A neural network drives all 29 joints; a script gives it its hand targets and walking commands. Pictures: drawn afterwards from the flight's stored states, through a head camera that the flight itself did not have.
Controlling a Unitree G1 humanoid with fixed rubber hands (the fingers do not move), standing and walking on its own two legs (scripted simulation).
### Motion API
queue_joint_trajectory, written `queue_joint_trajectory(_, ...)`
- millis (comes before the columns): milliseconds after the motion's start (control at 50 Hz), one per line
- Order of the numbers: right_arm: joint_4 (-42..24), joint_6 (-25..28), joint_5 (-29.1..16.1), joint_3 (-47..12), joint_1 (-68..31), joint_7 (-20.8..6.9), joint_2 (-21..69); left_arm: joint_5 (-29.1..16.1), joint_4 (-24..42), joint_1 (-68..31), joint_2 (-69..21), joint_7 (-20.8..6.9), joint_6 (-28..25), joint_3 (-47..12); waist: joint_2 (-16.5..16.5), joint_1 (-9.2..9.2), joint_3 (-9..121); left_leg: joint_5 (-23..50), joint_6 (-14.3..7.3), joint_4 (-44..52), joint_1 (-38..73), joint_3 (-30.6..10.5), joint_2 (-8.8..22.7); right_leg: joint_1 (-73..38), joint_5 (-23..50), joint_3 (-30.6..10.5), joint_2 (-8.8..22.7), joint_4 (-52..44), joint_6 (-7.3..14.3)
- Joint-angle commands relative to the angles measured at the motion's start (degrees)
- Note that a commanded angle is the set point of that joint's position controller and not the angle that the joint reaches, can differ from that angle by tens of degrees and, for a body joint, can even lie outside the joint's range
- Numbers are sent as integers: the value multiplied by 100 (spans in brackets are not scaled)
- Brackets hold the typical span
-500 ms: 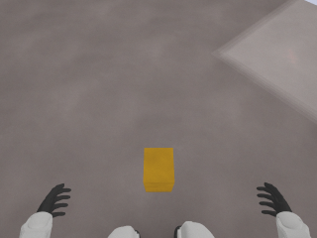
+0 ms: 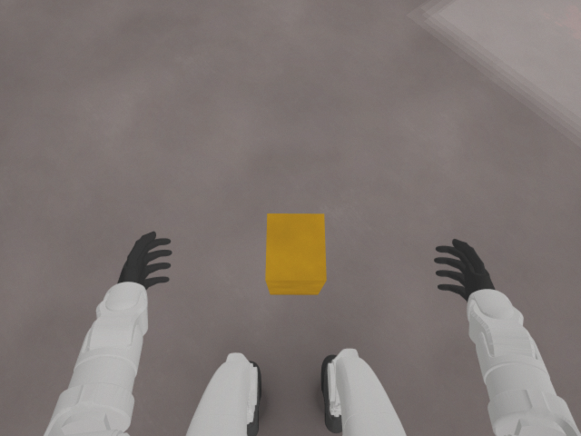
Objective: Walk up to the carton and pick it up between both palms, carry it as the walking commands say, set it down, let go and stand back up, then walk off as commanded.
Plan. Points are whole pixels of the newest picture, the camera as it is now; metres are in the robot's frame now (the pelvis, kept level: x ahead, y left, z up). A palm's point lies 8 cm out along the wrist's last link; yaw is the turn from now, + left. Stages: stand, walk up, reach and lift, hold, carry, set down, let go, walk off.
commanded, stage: reach and lift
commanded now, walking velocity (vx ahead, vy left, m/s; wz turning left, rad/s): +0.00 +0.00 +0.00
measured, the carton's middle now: (294, 257) +0.47 -0.01 -0.59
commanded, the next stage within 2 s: none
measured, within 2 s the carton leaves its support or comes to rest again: neither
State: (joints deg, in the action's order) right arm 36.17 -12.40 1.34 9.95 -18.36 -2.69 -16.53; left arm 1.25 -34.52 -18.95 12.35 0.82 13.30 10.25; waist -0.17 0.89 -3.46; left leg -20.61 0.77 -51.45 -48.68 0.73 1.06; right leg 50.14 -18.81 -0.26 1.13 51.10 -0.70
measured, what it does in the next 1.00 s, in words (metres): lowers itself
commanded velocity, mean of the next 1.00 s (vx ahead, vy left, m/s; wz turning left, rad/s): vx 0.00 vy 0.00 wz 0.00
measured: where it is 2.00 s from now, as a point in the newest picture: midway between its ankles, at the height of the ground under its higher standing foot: (291, 410)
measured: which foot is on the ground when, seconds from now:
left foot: down 0.00-1.00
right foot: down 0.00-1.00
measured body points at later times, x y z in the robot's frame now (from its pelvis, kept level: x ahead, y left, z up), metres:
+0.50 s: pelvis -0.02 -0.01 -0.04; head +0.24 -0.01 +0.33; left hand +0.43 +0.20 -0.14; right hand +0.44 -0.21 -0.15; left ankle +0.04 +0.13 -0.68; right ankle +0.05 -0.13 -0.68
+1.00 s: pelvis -0.01 +0.00 -0.06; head +0.30 +0.00 +0.25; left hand +0.48 +0.17 -0.20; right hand +0.50 -0.17 -0.20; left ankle +0.04 +0.13 -0.68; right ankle +0.05 -0.13 -0.68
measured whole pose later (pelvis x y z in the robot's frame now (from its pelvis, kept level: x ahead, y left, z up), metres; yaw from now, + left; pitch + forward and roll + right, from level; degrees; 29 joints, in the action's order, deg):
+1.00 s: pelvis -0.01 +0.00 -0.06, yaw +1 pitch +48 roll +0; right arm 49.7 -4.2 9.7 24.1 -62.1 0.2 -8.8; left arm 8.8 -43.7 -59.2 4.2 4.6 5.3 22.9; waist -0.4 -0.5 3.3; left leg -18.7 1.9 -60.8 -89.5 -2.9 -1.0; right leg 90.3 -17.1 -1.3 -0.2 60.0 -0.9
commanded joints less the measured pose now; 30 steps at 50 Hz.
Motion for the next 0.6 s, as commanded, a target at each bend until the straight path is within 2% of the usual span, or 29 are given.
queue_joint_trajectory(0, -598, 16, -10, 201, -1142, 81, -778, -42, 553, -1004, 708, 25, -42, 248, 150, -86, 3147, 1007, 169, 510, 846, 99, -421, -1366, 1035, 99, -373, -417, -99)
queue_joint_trajectory(80, -435, -67, -26, 204, -1745, 147, -676, -79, 437, -1548, 680, 27, 3, 281, 259, -111, 3482, 787, 157, 435, 483, 164, -466, -1234, 880, 104, -359, -333, -151)
queue_joint_trajectory(180, -75, 0, -38, 246, -2401, 209, -521, -101, 208, -2245, 614, 48, -97, 294, 239, -85, 3837, 759, 172, 275, 127, 194, -508, -955, 889, 109, -373, -185, -160)
queue_joint_trajectory(380, 407, 423, 76, 416, -3728, 318, -269, 44, -229, -3476, 360, 189, -514, 529, 66, -99, 4818, 1347, 267, -73, -320, 169, -611, -599, 1592, 94, -484, 177, -121)
queue_joint_trajectory(480, 591, 609, 176, 520, -4459, 374, -118, 156, -424, -4093, 225, 276, -710, 735, 130, -167, 5246, 1570, 271, -206, -701, 169, -685, -610, 1966, 87, -523, 327, -120)
queue_joint_trajectory(580, 825, 723, 351, 700, -5162, 434, 28, 263, -615, -4721, 18, 363, -811, 898, 220, -151, 5582, 1776, 256, -311, -1042, 160, -751, -480, 2255, 121, -567, 428, -114)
